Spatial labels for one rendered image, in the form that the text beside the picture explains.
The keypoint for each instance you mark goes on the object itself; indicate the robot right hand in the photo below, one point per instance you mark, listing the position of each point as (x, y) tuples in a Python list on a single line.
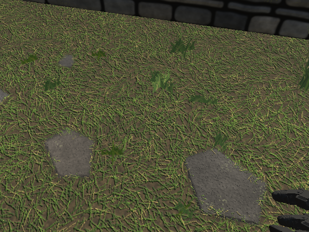
[(299, 197)]

